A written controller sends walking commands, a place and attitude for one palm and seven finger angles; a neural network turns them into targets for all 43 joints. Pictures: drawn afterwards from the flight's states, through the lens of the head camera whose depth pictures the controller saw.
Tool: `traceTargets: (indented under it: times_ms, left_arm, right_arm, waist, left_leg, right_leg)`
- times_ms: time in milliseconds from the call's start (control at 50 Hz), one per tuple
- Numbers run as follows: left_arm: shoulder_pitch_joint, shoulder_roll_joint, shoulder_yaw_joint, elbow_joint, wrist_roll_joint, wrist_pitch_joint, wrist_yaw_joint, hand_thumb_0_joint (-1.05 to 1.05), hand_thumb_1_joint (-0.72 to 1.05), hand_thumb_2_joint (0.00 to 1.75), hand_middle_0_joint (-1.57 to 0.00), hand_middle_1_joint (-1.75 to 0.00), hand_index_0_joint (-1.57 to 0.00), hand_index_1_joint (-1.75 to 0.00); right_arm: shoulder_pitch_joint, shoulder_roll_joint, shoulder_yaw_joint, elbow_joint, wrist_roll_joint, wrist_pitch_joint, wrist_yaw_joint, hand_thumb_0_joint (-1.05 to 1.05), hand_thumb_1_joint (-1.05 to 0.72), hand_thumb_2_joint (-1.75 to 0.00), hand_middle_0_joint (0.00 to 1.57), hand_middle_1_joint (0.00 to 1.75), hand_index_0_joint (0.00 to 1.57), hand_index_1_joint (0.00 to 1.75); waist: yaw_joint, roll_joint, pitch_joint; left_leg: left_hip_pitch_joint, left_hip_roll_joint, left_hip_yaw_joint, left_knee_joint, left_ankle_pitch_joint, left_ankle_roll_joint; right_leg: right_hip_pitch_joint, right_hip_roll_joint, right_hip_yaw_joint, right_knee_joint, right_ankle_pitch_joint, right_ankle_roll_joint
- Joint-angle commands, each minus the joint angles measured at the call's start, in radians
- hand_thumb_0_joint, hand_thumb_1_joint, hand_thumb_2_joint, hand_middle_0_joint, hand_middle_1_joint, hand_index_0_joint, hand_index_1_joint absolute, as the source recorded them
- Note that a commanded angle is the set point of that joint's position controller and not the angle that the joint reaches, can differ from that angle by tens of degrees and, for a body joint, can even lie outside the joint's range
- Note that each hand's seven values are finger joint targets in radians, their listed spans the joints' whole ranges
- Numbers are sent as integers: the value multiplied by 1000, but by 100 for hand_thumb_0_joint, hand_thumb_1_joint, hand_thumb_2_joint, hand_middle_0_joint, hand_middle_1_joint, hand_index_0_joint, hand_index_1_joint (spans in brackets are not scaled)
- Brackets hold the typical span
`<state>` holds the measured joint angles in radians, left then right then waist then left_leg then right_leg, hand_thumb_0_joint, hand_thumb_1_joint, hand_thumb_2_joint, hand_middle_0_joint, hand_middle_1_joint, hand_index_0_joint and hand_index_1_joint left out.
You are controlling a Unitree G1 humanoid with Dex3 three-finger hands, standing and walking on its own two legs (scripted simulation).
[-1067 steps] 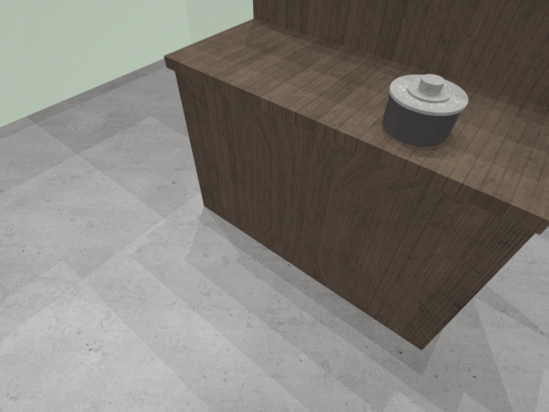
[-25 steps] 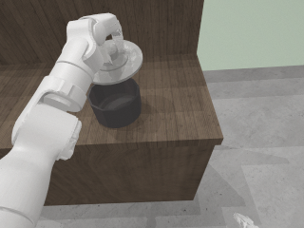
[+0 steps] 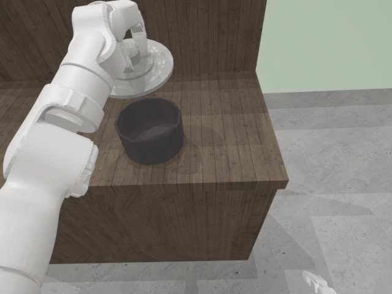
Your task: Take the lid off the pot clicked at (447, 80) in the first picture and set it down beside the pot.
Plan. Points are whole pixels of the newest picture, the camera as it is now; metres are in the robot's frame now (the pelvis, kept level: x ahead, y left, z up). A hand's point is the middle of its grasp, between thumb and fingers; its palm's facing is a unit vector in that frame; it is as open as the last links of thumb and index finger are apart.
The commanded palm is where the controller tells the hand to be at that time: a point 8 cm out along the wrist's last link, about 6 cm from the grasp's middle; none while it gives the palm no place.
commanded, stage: lift the lid straight up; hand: left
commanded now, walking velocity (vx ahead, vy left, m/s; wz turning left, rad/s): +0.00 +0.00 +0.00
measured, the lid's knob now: (127, 54) +0.50 +0.13 +0.25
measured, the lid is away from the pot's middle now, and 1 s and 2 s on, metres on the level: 0.01 0.12 0.23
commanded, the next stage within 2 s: move the lid sideways beside the pot in 0.02 s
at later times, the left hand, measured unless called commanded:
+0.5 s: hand (96, 57) +0.47 +0.17 +0.26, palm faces -0.23 -0.04 -0.97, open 8.0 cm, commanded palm +0.46 +0.18 +0.34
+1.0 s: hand (66, 58) +0.47 +0.23 +0.26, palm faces -0.24 -0.07 -0.97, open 8.0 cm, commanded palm +0.47 +0.23 +0.34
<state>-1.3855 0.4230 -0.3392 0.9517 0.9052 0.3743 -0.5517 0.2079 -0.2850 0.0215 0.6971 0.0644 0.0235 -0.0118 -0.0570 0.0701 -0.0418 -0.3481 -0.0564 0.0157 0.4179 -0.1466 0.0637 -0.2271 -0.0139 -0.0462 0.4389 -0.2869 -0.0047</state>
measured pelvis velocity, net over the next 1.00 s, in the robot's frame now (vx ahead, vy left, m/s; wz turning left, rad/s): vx -0.01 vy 0.02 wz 0.00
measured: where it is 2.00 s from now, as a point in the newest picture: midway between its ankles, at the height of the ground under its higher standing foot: outside the picture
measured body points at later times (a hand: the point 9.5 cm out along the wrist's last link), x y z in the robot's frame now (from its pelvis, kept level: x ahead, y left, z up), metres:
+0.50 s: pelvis +0.00 +0.01 +0.00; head +0.02 -0.01 +0.45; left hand +0.48 +0.17 +0.32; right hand +0.11 -0.25 -0.12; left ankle +0.04 +0.08 -0.74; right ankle -0.04 -0.12 -0.74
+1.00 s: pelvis -0.01 +0.02 +0.00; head +0.03 +0.01 +0.45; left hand +0.48 +0.23 +0.32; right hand +0.09 -0.24 -0.12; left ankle +0.04 +0.08 -0.74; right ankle -0.04 -0.12 -0.74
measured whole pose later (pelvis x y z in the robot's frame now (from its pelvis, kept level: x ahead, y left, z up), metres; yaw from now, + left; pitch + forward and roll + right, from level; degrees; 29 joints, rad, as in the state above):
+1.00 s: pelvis -0.01 +0.02 +0.00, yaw +0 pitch +5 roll -1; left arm -1.36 0.62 -0.27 0.96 0.94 0.24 -0.59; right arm 0.24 -0.28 0.02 0.69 0.08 0.07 -0.03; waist -0.07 0.05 -0.03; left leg -0.39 -0.06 0.01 0.44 -0.15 0.09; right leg -0.25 -0.02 -0.05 0.42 -0.26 0.01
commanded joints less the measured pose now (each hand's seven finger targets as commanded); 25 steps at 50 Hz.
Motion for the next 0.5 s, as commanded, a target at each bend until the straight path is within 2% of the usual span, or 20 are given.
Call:
traceTargets:
  times_ms: [0, 20, 40, 60, 80, 120, 140, 160, 200, 220, 240, 260, 300, 340, 360, 400, 420, 440, 460, 480]
  left_arm:
    - [-731, 232, 90, -287, 38, -15, 56, 0, 60, 98, -82, -104, -83, -105]
    - [-740, 262, 110, -283, 41, -18, 56, 0, 60, 98, -82, -104, -83, -105]
    - [-715, 272, 129, -285, 16, -26, 60, 0, 60, 98, -82, -104, -83, -105]
    - [-729, 338, 169, -271, 39, -28, 65, 0, 60, 98, -82, -104, -83, -105]
    - [-736, 310, 140, -227, 43, -24, 60, 0, 60, 98, -82, -104, -83, -105]
    - [-727, 327, 135, -256, 67, -44, 67, 0, 60, 98, -82, -104, -83, -105]
    - [-680, 295, 122, -255, 57, -55, 75, 0, 60, 98, -82, -104, -83, -105]
    - [-696, 353, 163, -259, 87, -57, 83, 0, 60, 98, -82, -104, -83, -105]
    - [-672, 354, 170, -263, 90, -63, 81, 0, 60, 98, -82, -104, -83, -105]
    - [-622, 346, 169, -198, 89, -55, 74, 0, 60, 98, -82, -104, -83, -105]
    - [-567, 327, 166, -201, 64, -57, 68, 0, 60, 98, -82, -104, -83, -105]
    - [-592, 381, 199, -223, 84, -54, 67, 0, 60, 98, -82, -104, -83, -105]
    - [-591, 369, 178, -171, 89, -42, 56, 0, 60, 98, -82, -104, -83, -105]
    - [-586, 274, 101, -208, 60, -49, 45, 0, 60, 98, -82, -104, -83, -105]
    - [-644, 353, 152, -268, 79, -56, 49, 0, 60, 98, -82, -104, -83, -105]
    - [-682, 369, 153, -328, 73, -77, 43, 0, 60, 98, -82, -104, -83, -105]
    - [-701, 342, 130, -349, 64, -87, 39, 0, 60, 98, -82, -104, -83, -105]
    - [-668, 265, 73, -387, 32, -98, 35, 0, 60, 98, -82, -104, -83, -105]
    - [-685, 338, 132, -409, 47, -102, 40, 0, 60, 98, -82, -104, -83, -105]
    - [-662, 340, 136, -345, 50, -100, 32, 0, 60, 98, -82, -104, -83, -105]
  right_arm:
    - [-53, -107, -35, -119, -2, -48, -5, 0, -90, -90, 20, 30, 20, 30]
    - [-53, -109, -33, -120, -3, -50, -8, 0, -90, -90, 20, 30, 20, 30]
    - [-48, -116, -34, -121, -5, -50, -10, 0, -90, -90, 20, 30, 20, 30]
    - [-51, -112, -29, -116, -6, -51, -14, 0, -90, -90, 20, 30, 20, 30]
    - [-53, -114, -28, -109, -4, -47, -18, 0, -90, -90, 20, 30, 20, 30]
    - [-48, -113, -28, -116, -3, -47, -19, 0, -90, -90, 20, 30, 20, 30]
    - [-46, -117, -31, -122, -4, -40, -19, 0, -90, -90, 20, 30, 20, 30]
    - [-52, -116, -29, -120, -6, -38, -16, 0, -90, -90, 20, 30, 20, 30]
    - [-53, -111, -30, -131, -9, -34, -13, 0, -90, -90, 20, 30, 20, 30]
    - [-58, -114, -30, -130, -10, -26, -13, 0, -90, -90, 20, 30, 20, 30]
    - [-45, -121, -35, -134, -11, -17, -9, 0, -90, -90, 20, 30, 20, 30]
    - [-58, -119, -32, -138, -7, -14, -5, 0, -90, -90, 20, 30, 20, 30]
    - [-56, -121, -31, -136, -4, -2, -8, 0, -90, -90, 20, 30, 20, 30]
    - [-51, -121, -38, -147, 3, 4, -7, 0, -90, -90, 20, 30, 20, 30]
    - [-55, -123, -39, -146, 3, 0, -7, 0, -90, -90, 20, 30, 20, 30]
    - [-57, -119, -38, -157, 3, -6, -13, 0, -90, -90, 20, 30, 20, 30]
    - [-60, -115, -40, -157, 4, -10, -16, 0, -90, -90, 20, 30, 20, 30]
    - [-46, -115, -46, -162, 6, -13, -15, 0, -90, -90, 20, 30, 20, 30]
    - [-44, -115, -48, -154, 4, -17, -13, 0, -90, -90, 20, 30, 20, 30]
    - [-39, -120, -48, -144, 1, -14, -17, 0, -90, -90, 20, 30, 20, 30]
  waist:
    - [-23, -82, -476]
    - [-21, -93, -487]
    - [-15, -67, -498]
    - [-7, -105, -503]
    - [-19, -112, -461]
    - [-15, -134, -454]
    - [-14, -96, -453]
    - [-3, -106, -463]
    - [5, -97, -493]
    - [6, -100, -459]
    - [9, -84, -470]
    - [17, -93, -483]
    - [1, -121, -432]
    - [-16, -100, -419]
    - [-9, -112, -446]
    - [-13, -91, -498]
    - [-20, -60, -507]
    - [-31, -26, -519]
    - [-20, -32, -520]
    - [-27, -36, -480]
  left_leg:
    - [430, -6, -87, 35, 273, 25]
    - [417, -11, -84, 32, 254, 27]
    - [416, -9, -88, 33, 278, 26]
    - [398, -11, -89, 27, 257, 24]
    - [375, -14, -78, 24, 234, 29]
    - [362, -8, -75, 19, 225, 27]
    - [368, -5, -78, 21, 262, 24]
    - [371, 0, -80, 22, 264, 17]
    - [382, -2, -81, 27, 295, 19]
    - [358, -3, -75, 27, 290, 21]
    - [358, -1, -77, 27, 328, 21]
    - [361, 3, -75, 28, 326, 16]
    - [332, -1, -67, 26, 279, 21]
    - [352, 4, -72, 26, 284, 24]
    - [373, 6, -76, 26, 267, 22]
    - [409, 0, -80, 34, 282, 29]
    - [437, -1, -84, 39, 301, 30]
    - [482, 9, -99, 47, 374, 26]
    - [495, 12, -108, 48, 362, 23]
    - [469, 3, -99, 50, 313, 29]
  right_leg:
    - [-49, 46, 22, -38, 388, -38]
    - [-31, 45, 24, -38, 388, -38]
    - [-11, 37, 25, -40, 411, -42]
    - [4, 41, 28, -33, 408, -39]
    - [-11, 41, 29, -41, 405, -38]
    - [-13, 43, 26, -44, 392, -37]
    - [-14, 38, 23, -48, 402, -44]
    - [-13, 41, 25, -36, 392, -44]
    - [-1, 40, 25, -29, 406, -45]
    - [-8, 39, 26, -33, 403, -46]
    - [11, 32, 23, -39, 428, -47]
    - [12, 34, 26, -27, 420, -44]
    - [-11, 37, 21, -36, 401, -42]
    - [-35, 36, 15, -53, 381, -42]
    - [-34, 42, 18, -46, 363, -38]
    - [-21, 43, 25, -44, 374, -38]
    - [-38, 45, 24, -45, 371, -38]
    - [-61, 43, 17, -50, 372, -39]
    - [-77, 53, 16, -49, 343, -37]
    - [-88, 56, 15, -58, 330, -39]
